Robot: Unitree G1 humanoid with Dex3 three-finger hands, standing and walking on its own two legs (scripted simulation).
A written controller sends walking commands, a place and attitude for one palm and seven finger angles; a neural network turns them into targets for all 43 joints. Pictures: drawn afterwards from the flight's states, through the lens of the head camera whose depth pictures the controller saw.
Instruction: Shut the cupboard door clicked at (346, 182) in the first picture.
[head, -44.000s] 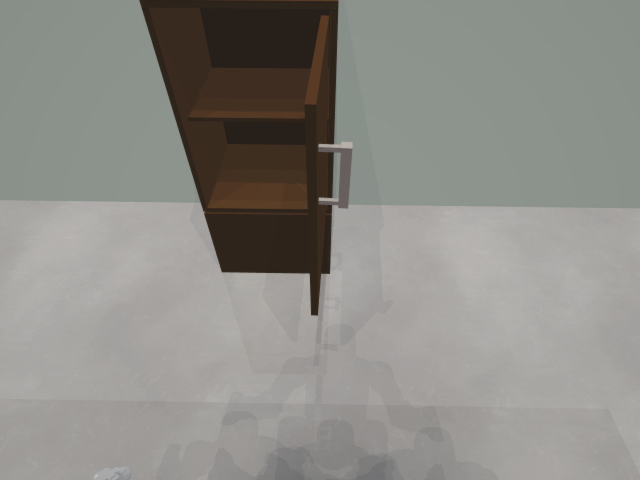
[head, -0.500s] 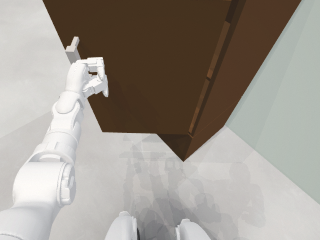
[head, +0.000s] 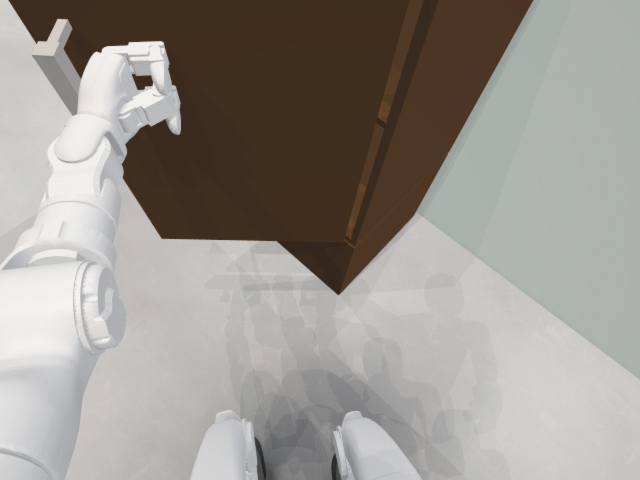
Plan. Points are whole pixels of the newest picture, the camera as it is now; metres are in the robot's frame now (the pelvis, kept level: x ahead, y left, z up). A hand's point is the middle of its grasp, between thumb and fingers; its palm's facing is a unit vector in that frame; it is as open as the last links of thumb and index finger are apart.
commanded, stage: push the door shut along its arc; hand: left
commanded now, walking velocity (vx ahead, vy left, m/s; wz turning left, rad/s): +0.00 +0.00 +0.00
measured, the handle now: (85, 92) +0.57 +0.21 +0.11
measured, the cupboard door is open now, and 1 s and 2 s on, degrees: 43 29 29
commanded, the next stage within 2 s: pull the fist back off the door in 0.54 s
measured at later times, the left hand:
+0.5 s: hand (179, 79) +0.57 +0.10 +0.12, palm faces -0.32 -0.95 -0.02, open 3.2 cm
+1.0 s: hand (219, 74) +0.59 +0.06 +0.11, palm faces +0.10 -0.99 -0.08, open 3.1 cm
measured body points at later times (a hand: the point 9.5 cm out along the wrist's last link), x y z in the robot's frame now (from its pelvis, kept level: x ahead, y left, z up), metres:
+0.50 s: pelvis +0.00 +0.01 -0.02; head +0.16 +0.03 +0.40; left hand +0.58 +0.15 +0.12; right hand -0.02 -0.27 -0.12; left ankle +0.06 +0.11 -0.65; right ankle +0.00 -0.12 -0.65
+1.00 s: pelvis +0.01 +0.01 -0.01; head +0.16 +0.01 +0.41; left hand +0.58 +0.11 +0.11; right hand -0.06 -0.21 -0.12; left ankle +0.06 +0.11 -0.65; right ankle +0.00 -0.12 -0.65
